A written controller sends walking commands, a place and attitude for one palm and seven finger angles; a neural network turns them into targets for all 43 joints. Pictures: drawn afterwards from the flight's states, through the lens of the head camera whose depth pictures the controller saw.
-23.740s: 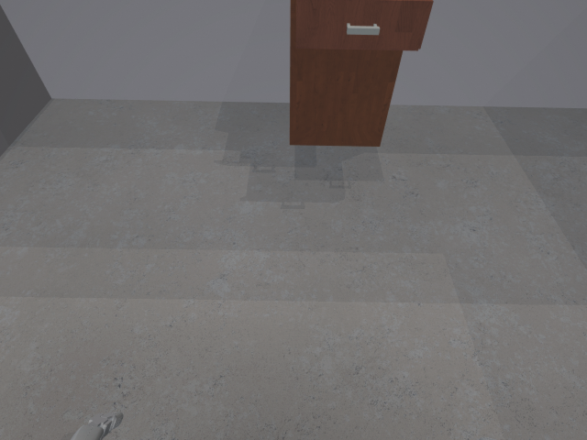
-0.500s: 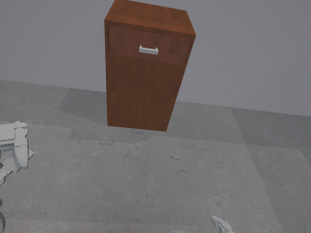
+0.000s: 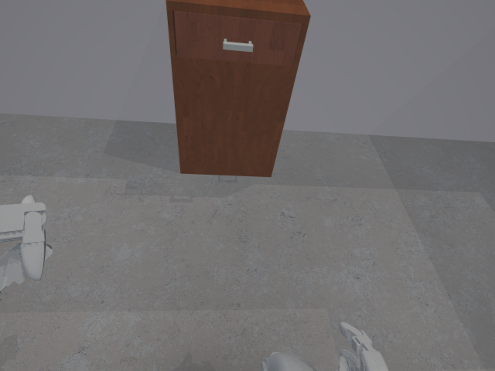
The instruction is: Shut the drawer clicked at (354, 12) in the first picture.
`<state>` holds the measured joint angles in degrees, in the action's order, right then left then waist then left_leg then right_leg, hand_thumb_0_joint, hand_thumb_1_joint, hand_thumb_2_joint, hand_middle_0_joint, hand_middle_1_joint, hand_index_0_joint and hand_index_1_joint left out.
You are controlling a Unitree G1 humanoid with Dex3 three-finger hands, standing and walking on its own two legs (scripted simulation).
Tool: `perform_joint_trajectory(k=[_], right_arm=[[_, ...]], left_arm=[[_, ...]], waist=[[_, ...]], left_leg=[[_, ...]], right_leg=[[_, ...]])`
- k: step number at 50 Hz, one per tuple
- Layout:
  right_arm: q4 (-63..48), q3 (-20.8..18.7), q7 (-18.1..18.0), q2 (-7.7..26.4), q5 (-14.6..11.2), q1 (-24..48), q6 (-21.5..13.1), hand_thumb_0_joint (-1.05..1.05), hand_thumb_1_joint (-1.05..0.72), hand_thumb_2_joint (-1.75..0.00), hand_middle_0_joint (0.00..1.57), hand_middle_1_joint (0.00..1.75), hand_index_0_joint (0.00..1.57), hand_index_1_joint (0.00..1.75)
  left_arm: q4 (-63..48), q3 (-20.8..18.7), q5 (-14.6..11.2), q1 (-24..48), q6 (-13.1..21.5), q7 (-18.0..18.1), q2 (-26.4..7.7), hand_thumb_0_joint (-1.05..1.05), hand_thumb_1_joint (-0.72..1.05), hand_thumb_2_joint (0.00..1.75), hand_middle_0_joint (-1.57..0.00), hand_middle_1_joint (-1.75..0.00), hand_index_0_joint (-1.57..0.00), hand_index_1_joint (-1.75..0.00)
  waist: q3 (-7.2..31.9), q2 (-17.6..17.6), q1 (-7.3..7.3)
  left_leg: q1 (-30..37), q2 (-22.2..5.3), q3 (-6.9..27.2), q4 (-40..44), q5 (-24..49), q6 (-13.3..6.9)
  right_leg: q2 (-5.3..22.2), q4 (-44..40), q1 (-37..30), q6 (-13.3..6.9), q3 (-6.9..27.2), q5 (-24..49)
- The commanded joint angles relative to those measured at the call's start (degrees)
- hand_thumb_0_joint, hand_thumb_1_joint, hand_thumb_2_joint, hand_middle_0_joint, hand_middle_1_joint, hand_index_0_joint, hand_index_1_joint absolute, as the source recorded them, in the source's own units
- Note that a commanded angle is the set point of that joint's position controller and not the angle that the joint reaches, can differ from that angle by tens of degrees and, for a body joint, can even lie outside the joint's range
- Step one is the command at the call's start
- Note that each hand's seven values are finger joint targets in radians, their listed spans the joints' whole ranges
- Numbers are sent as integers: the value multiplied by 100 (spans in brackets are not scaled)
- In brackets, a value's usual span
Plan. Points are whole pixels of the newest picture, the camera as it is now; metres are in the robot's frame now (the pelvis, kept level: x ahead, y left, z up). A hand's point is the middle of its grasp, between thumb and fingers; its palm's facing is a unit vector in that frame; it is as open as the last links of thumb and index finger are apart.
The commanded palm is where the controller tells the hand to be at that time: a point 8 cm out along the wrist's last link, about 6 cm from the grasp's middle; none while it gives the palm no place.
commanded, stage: stop stepping back and stand still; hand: left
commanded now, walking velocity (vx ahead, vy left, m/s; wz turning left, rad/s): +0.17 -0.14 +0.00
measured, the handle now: (237, 44) +1.20 +0.02 -0.01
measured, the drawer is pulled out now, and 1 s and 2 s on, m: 0.00 0.00 0.00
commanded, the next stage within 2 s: let the arm hang, fingers relaxed in 1.04 s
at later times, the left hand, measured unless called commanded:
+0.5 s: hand (69, 232) +0.22 +0.21 +0.19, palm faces +0.42 -0.74 -0.53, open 3.2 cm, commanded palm +0.15 +0.25 +0.18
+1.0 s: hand (97, 202) +0.28 +0.20 +0.17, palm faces +0.30 -0.76 -0.57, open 3.2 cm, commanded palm +0.20 +0.25 +0.18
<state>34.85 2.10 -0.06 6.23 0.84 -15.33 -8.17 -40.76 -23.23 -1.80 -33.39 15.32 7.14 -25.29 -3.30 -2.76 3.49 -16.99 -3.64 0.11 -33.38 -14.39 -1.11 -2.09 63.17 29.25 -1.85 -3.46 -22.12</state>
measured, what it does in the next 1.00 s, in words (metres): steps on the spot: right foot, then left foot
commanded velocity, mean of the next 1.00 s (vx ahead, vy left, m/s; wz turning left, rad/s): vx -0.03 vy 0.01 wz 0.00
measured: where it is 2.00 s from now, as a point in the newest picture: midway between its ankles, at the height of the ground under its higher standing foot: outside the picture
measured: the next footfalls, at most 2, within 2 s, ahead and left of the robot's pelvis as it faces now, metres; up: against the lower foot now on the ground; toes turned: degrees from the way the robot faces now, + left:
right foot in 0.16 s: +0.07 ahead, -0.12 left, +0.00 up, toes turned +2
left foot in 0.74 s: +0.11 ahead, +0.10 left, +0.00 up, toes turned +6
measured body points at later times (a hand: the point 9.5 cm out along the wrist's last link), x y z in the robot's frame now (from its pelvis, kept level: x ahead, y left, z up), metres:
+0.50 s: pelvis +0.03 -0.03 -0.01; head +0.06 -0.04 +0.44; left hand +0.20 +0.24 +0.22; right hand +0.23 -0.25 -0.09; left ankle +0.06 +0.11 -0.73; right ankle +0.03 -0.12 -0.74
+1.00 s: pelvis +0.09 -0.04 +0.00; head +0.15 -0.04 +0.45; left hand +0.26 +0.24 +0.20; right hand +0.28 -0.26 -0.09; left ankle +0.07 +0.09 -0.73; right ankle +0.03 -0.12 -0.73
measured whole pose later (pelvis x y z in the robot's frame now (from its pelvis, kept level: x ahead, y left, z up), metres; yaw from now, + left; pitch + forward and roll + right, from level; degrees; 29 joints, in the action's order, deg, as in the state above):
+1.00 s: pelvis +0.09 -0.04 +0.00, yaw +2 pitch +2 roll +0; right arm 31.7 -0.3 -2.3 11.0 -1.7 -7.1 -2.5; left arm -35.9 -23.7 -1.9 -38.7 14.1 8.9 -25.1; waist -6.1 -0.2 1.9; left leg -16.2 -1.8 -3.0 -32.3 -14.5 0.1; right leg -1.7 26.8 9.4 -2.7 -2.7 -18.9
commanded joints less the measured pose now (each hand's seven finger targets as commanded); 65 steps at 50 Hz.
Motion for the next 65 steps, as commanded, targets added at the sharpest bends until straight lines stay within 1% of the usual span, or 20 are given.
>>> perform_joint_trajectory(k=[1, 5, 7, 8, 10, 12, 14, 15, 17, 23, 26, 33, 37, 40, 47, 56, 57, 58, 61, 65], right_arm=[[-866, -533, -125, 1089, -9, 729, 105, 0, -90, -90, 20, 30, 20, 30], [-881, -620, -318, 1155, -70, 598, 286, 0, -90, -90, 20, 30, 20, 30], [-775, -679, -305, 1056, -162, 506, 337, 0, -90, -90, 20, 30, 20, 30], [-780, -669, -313, 1131, -167, 651, 279, 0, -90, -90, 20, 30, 20, 30], [-637, -562, -249, 1039, -102, 737, 52, 0, -90, -90, 20, 30, 20, 30], [-656, -711, -272, 1213, -209, 786, 45, 0, -90, -90, 20, 30, 20, 30], [-607, -581, -387, 1075, -167, 986, 13, 0, -90, -90, 20, 30, 20, 30], [-615, -622, -432, 1176, -166, 942, -60, 0, -90, -90, 20, 30, 20, 30], [-712, -635, -398, 1246, -76, 883, -140, 0, -90, -90, 20, 30, 20, 30], [-725, -569, -189, 1096, -231, 731, -92, 0, -90, -90, 20, 30, 20, 30], [-914, -611, -150, 1063, -236, 861, 142, 0, -90, -90, 20, 30, 20, 30], [-828, -421, -318, 982, -173, 1118, 152, 0, -90, -90, 20, 30, 20, 30], [-875, -577, -384, 1220, -196, 873, 74, 0, -90, -90, 20, 30, 20, 30], [-892, -532, -327, 1105, -217, 841, 77, 0, -90, -90, 20, 30, 20, 30], [-1072, -527, -248, 1112, -282, 883, 357, 0, -90, -90, 20, 30, 20, 30], [-1077, -530, -330, 1147, -221, 838, 353, 0, -90, -90, 20, 30, 20, 30], [69, -753, 157, 2246, -187, 1220, -50, 0, -90, -90, 20, 30, 20, 30], [237, -870, 149, 2109, -140, 744, 140, 0, -90, -90, 20, 30, 20, 30], [158, -640, 91, 1918, -97, 791, 380, 0, -90, -90, 20, 30, 20, 30], [326, -466, 69, 1418, -13, 518, 634, 0, -90, -90, 20, 30, 20, 30]], left_arm=[[-556, -931, -114, -955, 228, 207, -600, 0, 90, 90, -140, -160, -140, -160], [135, -832, -73, -843, 9, 257, -568, 0, 90, 90, -140, -160, -140, -160], [80, -735, -71, -604, -93, 252, -651, 0, 90, 90, -140, -160, -140, -160], [104, -748, -121, -480, -101, 287, -676, 0, 90, 90, -140, -160, -140, -160], [-462, -900, -62, 96, 118, 389, -1011, 0, 90, 90, -140, -160, -140, -160], [-579, -359, -58, 83, 31, 347, -485, 0, 90, 90, -140, -160, -140, -160], [-1067, -499, -59, 334, 126, 384, -666, 0, 90, 90, -140, -160, -140, -160], [-1245, -570, -83, 407, 197, 391, -758, 0, 90, 90, -140, -160, -140, -160], [-1391, -655, -7, 438, 343, 424, -741, 0, 90, 90, -140, -160, -140, -160], [-102, -853, 12, -745, 200, 303, -582, 0, 90, 90, -140, -160, -140, -160], [26, -779, -86, -661, 80, 241, -676, 0, 90, 90, -140, -160, -140, -160], [-214, -569, -46, -331, 169, 401, -599, 0, 90, 90, -140, -160, -140, -160], [-803, -526, -70, -203, 220, 414, -665, 0, 90, 90, -140, -160, -140, -160], [-758, -533, 36, -480, 127, 372, -646, 0, 90, 90, -140, -160, -140, -160], [-287, -879, -118, -1090, 98, 320, -717, 0, 90, 90, -140, -160, -140, -160], [-570, -695, -143, -1054, 46, 242, -658, 0, 90, 90, -140, -160, -140, -160], [4063, 1709, 425, 400, -777, -494, 186, 0, 90, 90, -140, -160, -140, -160], [4368, 1621, 420, 532, -1164, -603, 93, 0, 90, 90, -136, -156, -136, -156], [5012, 1779, 366, 848, -1313, -651, 262, 0, 90, 90, -124, -143, -124, -143], [6446, 1959, 353, 1500, -1408, -669, 146, 0, 90, 90, -108, -125, -108, -125]], waist=[[331, 2293, -299], [548, 916, -327], [619, -1115, -205], [475, -1130, -237], [748, -651, -189], [482, -1321, -191], [423, -499, -121], [448, 380, -123], [499, 2328, -265], [440, 1185, -350], [284, -1027, -233], [784, -335, -266], [1281, 609, -354], [1042, 1202, -369], [1238, -227, -330], [1393, 839, -323], [769, 875, -57], [1088, 631, -132], [1064, 291, -356], [834, -974, -201]], left_leg=[[-1575, -898, 570, 2428, -2437, -521], [-1574, -599, 297, 920, -2085, -338], [-1856, 157, -164, -1500, -1178, -135], [-2226, 369, -65, -2539, -1160, -66], [-2116, 174, -57, -2554, -1264, 79], [-777, -71, 108, -1392, -771, 2], [534, 266, -440, 213, 0, -58], [1045, 156, -143, 790, 272, -111], [1344, -1321, 2314, 1737, 741, -883], [-481, -514, 317, 840, -315, -355], [-1205, 359, -130, -1458, -1044, 96], [-453, 319, -428, 137, -127, 36], [1856, -463, 319, 756, 3404, -427], [1856, -635, 394, 528, 4429, -443], [-175, 117, -255, -58, 1188, 40], [1659, -417, 68, 546, 4354, -228], [851, -366, 155, -128, 4754, -191], [1085, -433, 169, 32, 4786, -210], [187, -717, 544, 353, 2833, -475], [227, 77, 183, 85, 866, -93]], right_leg=[[1, -1659, -1818, -11, -536, -27], [-83, -3516, -2917, -109, -475, -764], [1298, -4758, -2880, -671, 1772, -680], [1968, -4855, -2821, -987, 2828, 822], [2196, -4290, -2962, -1209, 2433, 3002], [1781, -4100, -1779, -953, 1817, 1284], [1224, -3464, -1225, -479, 720, 851], [921, -2766, -1068, -225, 330, 873], [178, -1270, -163, 209, 121, -852], [266, -3783, -2286, 176, 64, 305], [1898, -5232, -1883, -565, 2787, -248], [1392, -3854, -2995, -441, 1009, 4198], [700, -2953, -1951, 402, 433, 3617], [448, -3349, -1576, 328, 257, 2052], [1317, -3582, -3494, 41, 966, 6200], [459, -3421, -2083, 281, 236, 3117], [780, -2676, -1256, 137, 95, 3612], [627, -2815, -1182, 110, 428, 2430], [600, -2939, -1462, 130, 468, 799], [1321, -3712, -1591, -209, 1036, 2881]])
